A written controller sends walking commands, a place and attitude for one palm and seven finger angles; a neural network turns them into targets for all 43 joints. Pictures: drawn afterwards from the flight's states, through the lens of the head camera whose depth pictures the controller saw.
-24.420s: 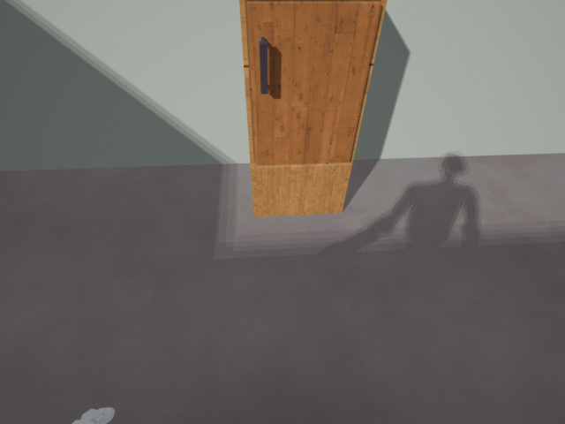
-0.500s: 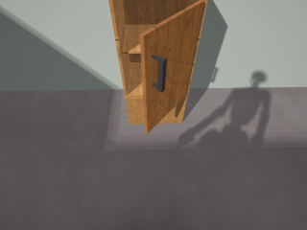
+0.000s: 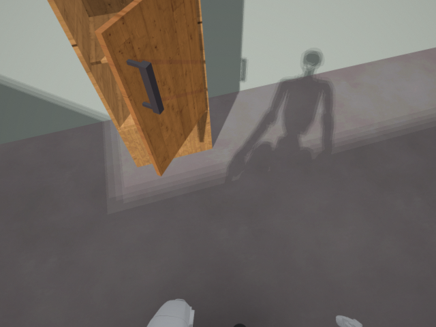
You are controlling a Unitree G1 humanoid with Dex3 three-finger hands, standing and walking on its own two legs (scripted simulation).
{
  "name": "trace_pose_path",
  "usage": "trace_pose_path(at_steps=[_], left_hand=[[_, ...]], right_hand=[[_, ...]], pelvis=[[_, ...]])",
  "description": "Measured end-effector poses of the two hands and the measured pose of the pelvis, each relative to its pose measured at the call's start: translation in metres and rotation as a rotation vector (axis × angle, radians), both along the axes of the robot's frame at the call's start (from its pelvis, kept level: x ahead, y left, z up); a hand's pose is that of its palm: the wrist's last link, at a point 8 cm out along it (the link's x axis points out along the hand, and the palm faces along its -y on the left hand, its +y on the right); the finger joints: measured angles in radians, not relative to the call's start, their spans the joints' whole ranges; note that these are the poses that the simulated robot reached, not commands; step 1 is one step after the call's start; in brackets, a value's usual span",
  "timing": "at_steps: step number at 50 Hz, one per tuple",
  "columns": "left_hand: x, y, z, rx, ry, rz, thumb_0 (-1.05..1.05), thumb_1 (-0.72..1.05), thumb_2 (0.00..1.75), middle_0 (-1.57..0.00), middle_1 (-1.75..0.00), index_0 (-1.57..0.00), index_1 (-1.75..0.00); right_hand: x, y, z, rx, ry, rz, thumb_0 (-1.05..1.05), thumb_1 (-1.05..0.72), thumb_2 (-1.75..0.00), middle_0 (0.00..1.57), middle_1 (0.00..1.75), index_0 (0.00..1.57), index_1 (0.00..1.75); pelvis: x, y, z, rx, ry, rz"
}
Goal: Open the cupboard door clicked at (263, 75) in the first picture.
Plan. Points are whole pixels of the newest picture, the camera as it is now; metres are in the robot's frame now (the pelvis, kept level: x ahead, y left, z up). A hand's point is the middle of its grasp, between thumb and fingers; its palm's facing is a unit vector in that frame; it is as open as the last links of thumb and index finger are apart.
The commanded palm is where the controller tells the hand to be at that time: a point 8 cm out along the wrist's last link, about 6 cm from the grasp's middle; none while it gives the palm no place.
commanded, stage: walk to a spot facing it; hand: left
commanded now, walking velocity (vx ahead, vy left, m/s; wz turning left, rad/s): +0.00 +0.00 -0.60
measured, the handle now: (145, 87) +0.66 +0.26 -0.01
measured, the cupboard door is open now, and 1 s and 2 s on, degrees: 49 49 49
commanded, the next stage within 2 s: none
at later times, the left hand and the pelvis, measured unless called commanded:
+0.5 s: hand (118, 313) +0.14 +0.23 -0.17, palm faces -0.25 -0.93 -0.25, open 7.4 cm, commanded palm none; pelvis -0.01 +0.03 -0.01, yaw -17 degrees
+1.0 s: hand (187, 255) +0.27 +0.11 -0.17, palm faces -0.60 -0.79 -0.15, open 7.4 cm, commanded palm none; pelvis +0.07 +0.00 +0.00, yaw -37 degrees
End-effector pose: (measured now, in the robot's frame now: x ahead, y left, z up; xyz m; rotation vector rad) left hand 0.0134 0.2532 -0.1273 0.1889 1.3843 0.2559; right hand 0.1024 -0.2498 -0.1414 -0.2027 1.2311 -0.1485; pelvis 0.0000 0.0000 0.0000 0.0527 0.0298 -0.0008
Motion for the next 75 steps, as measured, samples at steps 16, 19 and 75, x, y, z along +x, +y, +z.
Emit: trace_pose_path(at_steps=[16, 19, 75], left_hand=[[0.071, 0.046, -0.022, -0.045, -0.106, -0.188, 0.01, 0.91, 0.9, -0.2, -0.3, -0.2, -0.3], [0.094, 0.048, -0.015, -0.049, -0.14, -0.237, 0.01, 0.91, 0.9, -0.2, -0.3, -0.19, -0.3], [0.399, -0.305, -0.016, -0.117, -0.066, -0.936, -0.01, 0.95, 0.9, -0.21, -0.3, -0.2, -0.3]], right_hand=[[-0.02, 0.028, 0.022, -0.08, -0.145, -0.099, 0.0, -0.91, -0.9, 0.2, 0.3, 0.2, 0.3], [-0.051, 0.028, 0.025, -0.087, -0.081, -0.122, 0.0, -0.9, -0.9, 0.2, 0.3, 0.2, 0.3], [-0.049, -0.126, 0.008, 0.026, -0.02, -0.894, 0.0, -0.91, -0.9, 0.2, 0.3, 0.2, 0.3]], pelvis=[[-0.011, 0.041, -0.01, -0.061, 0.001, -0.166], [-0.013, 0.04, -0.005, -0.078, -0.001, -0.203], [0.196, -0.18, -0.002, -0.051, 0.015, -0.861]])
